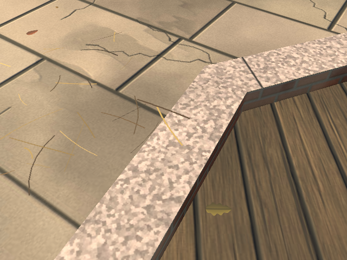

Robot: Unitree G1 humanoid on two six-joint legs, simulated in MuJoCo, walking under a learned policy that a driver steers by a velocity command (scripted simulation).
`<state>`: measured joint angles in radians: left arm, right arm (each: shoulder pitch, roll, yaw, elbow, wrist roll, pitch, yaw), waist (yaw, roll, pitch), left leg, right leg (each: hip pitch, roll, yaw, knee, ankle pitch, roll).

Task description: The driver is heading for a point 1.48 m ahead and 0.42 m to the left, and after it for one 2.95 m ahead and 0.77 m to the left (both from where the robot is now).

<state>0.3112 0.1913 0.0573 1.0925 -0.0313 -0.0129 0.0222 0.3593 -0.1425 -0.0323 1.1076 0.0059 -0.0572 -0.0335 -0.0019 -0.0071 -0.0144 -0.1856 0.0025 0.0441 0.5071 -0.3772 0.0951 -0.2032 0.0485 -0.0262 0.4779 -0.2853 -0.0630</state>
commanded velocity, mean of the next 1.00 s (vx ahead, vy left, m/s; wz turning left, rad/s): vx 0.45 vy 0.00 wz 0.08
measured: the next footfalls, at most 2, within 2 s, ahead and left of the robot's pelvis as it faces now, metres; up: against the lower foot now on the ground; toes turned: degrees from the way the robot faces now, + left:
right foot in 0.44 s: +0.37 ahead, -0.17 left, +0.00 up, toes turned -4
left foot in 1.02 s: +0.72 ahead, +0.06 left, +0.14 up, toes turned +11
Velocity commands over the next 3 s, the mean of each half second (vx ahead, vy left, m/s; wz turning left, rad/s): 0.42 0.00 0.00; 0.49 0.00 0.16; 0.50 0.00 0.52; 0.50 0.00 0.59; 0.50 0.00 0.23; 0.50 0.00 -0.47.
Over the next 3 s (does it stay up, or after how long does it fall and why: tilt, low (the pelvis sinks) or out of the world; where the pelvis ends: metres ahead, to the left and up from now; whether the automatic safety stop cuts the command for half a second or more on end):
stays up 1.60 0.56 0.14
